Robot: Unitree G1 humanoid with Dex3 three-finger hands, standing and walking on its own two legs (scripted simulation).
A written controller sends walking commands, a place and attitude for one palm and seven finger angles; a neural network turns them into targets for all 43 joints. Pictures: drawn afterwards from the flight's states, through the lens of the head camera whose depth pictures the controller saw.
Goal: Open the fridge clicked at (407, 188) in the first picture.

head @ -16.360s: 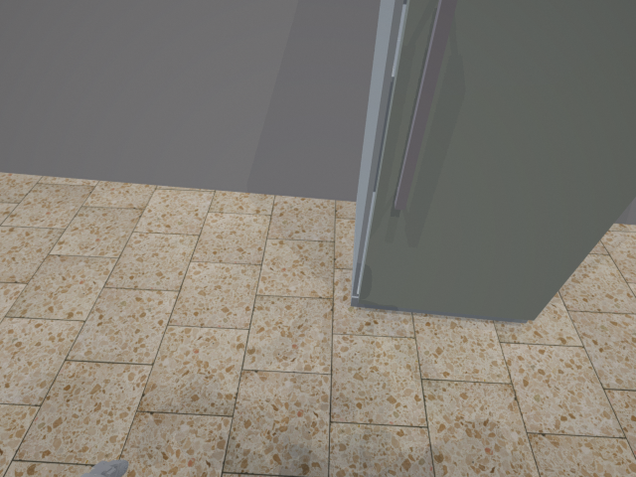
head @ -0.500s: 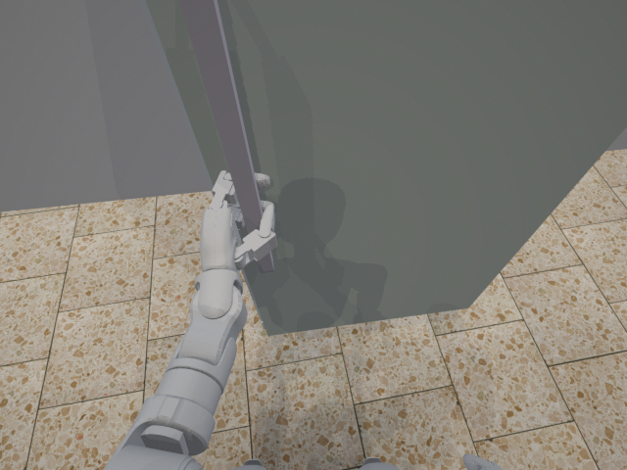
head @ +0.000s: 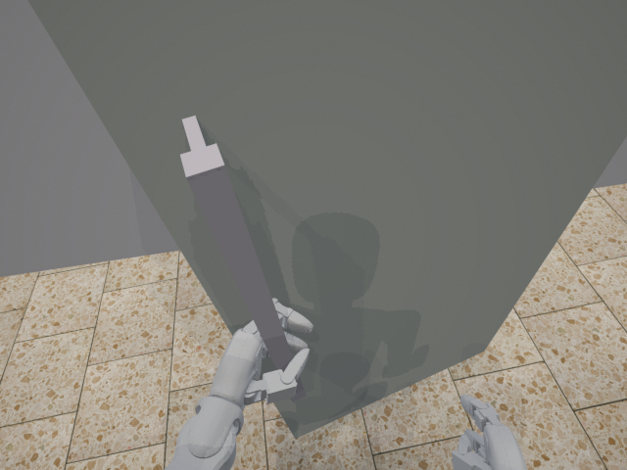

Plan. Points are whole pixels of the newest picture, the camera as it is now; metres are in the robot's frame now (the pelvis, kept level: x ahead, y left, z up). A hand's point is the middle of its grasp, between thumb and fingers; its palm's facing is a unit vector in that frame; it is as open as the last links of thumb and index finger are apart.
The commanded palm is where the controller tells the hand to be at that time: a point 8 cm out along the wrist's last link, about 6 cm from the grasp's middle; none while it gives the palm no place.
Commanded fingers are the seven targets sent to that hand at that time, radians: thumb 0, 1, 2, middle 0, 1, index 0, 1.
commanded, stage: walk backward, drawing the door open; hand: left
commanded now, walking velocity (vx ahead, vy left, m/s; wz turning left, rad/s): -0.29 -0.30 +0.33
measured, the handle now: (264, 309) +0.29 +0.05 +0.09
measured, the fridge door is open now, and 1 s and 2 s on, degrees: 15 40 73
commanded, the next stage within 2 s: none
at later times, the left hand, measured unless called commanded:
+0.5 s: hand (345, 448) +0.16 -0.03 +0.02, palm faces -0.02 -0.99 -0.16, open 6.1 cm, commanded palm +0.13 +0.02 +0.01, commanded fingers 0.00 0.90 0.90 -0.45 -1.40 -0.45 -1.40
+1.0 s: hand out of the picture +0.06 -0.14 +0.01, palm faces +0.39 -0.91 -0.16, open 6.3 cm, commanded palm +0.02 -0.11 +0.01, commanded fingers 0.00 0.90 0.90 -0.45 -1.40 -0.45 -1.40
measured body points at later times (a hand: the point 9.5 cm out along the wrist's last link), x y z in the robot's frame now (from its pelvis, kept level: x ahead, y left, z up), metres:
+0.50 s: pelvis -0.09 -0.13 +0.00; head -0.08 -0.14 +0.45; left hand +0.15 +0.02 +0.03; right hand +0.09 -0.32 -0.10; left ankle -0.07 +0.03 -0.73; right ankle -0.03 -0.22 -0.68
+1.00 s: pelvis -0.14 -0.36 -0.03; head -0.11 -0.33 +0.42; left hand +0.04 -0.09 +0.02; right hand +0.11 -0.49 -0.12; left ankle -0.20 -0.23 -0.73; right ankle -0.03 -0.37 -0.70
